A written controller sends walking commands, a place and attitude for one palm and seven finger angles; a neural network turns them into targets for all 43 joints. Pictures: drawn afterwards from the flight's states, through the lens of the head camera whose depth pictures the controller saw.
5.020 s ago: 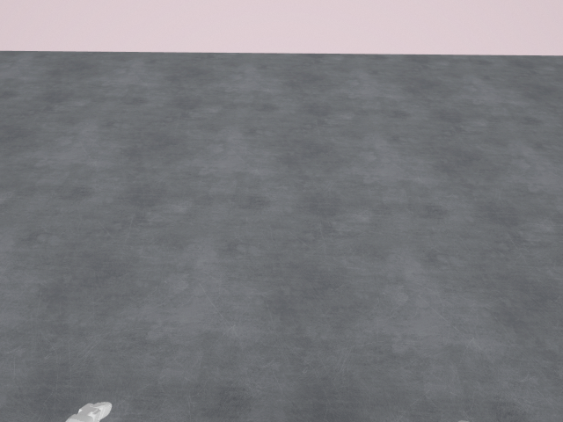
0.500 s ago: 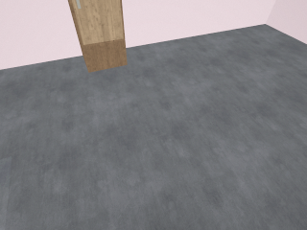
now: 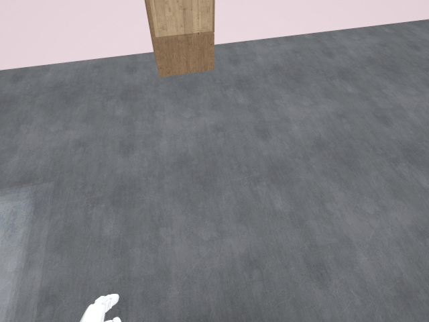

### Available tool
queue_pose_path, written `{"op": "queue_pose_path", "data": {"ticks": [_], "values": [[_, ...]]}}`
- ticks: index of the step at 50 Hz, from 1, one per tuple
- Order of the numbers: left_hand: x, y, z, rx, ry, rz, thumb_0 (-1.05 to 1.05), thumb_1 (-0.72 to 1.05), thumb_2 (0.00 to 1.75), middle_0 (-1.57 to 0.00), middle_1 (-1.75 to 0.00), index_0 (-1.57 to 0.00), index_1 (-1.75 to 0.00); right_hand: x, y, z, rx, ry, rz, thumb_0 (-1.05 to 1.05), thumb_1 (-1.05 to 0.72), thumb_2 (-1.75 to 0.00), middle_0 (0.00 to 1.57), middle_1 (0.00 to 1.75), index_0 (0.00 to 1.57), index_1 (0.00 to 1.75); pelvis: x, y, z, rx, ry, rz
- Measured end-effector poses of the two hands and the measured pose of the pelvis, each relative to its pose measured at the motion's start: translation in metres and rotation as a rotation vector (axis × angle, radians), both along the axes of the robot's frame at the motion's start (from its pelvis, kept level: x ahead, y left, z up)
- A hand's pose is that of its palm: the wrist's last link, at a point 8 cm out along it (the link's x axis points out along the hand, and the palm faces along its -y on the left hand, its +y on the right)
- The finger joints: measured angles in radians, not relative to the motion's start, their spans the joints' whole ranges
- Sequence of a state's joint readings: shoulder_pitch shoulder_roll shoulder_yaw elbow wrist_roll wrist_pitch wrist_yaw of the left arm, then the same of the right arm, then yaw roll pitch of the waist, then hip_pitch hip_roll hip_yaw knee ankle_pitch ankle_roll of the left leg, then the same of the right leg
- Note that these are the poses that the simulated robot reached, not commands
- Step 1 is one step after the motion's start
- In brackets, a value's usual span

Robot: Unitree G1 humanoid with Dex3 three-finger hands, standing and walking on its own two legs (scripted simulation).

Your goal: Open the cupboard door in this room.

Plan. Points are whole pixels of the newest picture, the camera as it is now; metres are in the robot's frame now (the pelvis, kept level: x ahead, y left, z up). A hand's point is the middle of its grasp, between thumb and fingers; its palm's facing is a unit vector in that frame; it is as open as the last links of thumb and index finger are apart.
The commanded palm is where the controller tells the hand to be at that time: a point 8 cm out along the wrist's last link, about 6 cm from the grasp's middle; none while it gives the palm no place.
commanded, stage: turn or walk to find it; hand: left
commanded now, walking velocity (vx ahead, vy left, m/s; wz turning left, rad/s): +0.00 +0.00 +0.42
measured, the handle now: out of the picture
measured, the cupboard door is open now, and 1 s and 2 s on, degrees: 0 0 0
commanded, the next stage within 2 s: stand and wait in 0.80 s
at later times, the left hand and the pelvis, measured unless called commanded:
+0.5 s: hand out of the picture -0.05 +0.15 -0.16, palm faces +0.28 -0.91 -0.30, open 7.4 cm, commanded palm none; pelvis -0.02 -0.06 +0.00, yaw +15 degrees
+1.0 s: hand out of the picture -0.09 +0.20 -0.17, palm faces +0.45 -0.86 -0.23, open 7.4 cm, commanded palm none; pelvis -0.06 -0.01 +0.00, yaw +24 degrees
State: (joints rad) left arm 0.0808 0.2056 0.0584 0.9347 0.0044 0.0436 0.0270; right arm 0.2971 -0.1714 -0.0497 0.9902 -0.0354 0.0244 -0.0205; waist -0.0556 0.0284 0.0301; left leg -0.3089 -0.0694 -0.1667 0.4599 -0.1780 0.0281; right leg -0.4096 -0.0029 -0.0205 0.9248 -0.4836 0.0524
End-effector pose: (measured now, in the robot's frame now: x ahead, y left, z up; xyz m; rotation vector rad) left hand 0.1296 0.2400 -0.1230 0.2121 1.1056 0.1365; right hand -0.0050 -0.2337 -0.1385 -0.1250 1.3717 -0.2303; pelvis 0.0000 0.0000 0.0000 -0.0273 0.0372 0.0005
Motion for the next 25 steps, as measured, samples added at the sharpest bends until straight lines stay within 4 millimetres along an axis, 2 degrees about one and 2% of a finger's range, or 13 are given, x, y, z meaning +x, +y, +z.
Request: {"op": "queue_pose_path", "data": {"ticks": [4, 8, 13, 17, 21, 25], "values": [[0.005, -0.014, 0.012, 0.01, -0.07, 0.02, 0.01, 0.91, 0.89, -0.2, -0.29, -0.2, -0.3, 0.015, -0.023, -0.004, 0.0, -0.025, 0.047, 0.0, -0.91, -0.9, 0.2, 0.3, 0.2, 0.3, -0.006, -0.015, -0.001, 0.016, -0.003, 0.042], [-0.012, -0.028, 0.014, 0.047, -0.096, 0.045, 0.01, 0.91, 0.89, -0.2, -0.3, -0.2, -0.3, 0.03, -0.052, -0.016, 0.009, -0.065, 0.077, 0.0, -0.91, -0.9, 0.2, 0.3, 0.2, 0.3, -0.013, -0.035, -0.009, 0.037, -0.018, 0.068], [-0.066, -0.037, 0.02, 0.069, -0.023, 0.125, 0.01, 0.91, 0.89, -0.2, -0.3, -0.2, -0.3, 0.052, -0.077, -0.012, 0.006, -0.081, 0.138, 0.0, -0.91, -0.9, 0.2, 0.3, 0.2, 0.3, -0.016, -0.051, -0.002, 0.068, -0.044, 0.129], [-0.11, -0.041, 0.017, 0.07, 0.052, 0.2, 0.01, 0.91, 0.89, -0.2, -0.3, -0.2, -0.3, 0.066, -0.086, -0.01, 0.004, -0.071, 0.196, 0.0, -0.91, -0.9, 0.2, 0.3, 0.2, 0.3, -0.018, -0.058, 0.0, 0.076, -0.051, 0.181], [-0.155, -0.047, 0.01, 0.056, 0.122, 0.279, 0.01, 0.91, 0.89, -0.2, -0.3, -0.2, -0.3, 0.077, -0.084, -0.01, -0.001, -0.036, 0.264, 0.0, -0.91, -0.9, 0.19, 0.3, 0.2, 0.3, -0.02, -0.06, 0.0, 0.075, -0.048, 0.228], [-0.2, -0.052, 0.001, 0.03, 0.201, 0.35, 0.01, 0.91, 0.89, -0.2, -0.3, -0.2, -0.3, 0.095, -0.069, -0.01, -0.003, -0.026, 0.336, 0.0, -0.91, -0.9, 0.19, 0.3, 0.2, 0.3, -0.024, -0.056, -0.002, 0.07, -0.042, 0.267]]}}
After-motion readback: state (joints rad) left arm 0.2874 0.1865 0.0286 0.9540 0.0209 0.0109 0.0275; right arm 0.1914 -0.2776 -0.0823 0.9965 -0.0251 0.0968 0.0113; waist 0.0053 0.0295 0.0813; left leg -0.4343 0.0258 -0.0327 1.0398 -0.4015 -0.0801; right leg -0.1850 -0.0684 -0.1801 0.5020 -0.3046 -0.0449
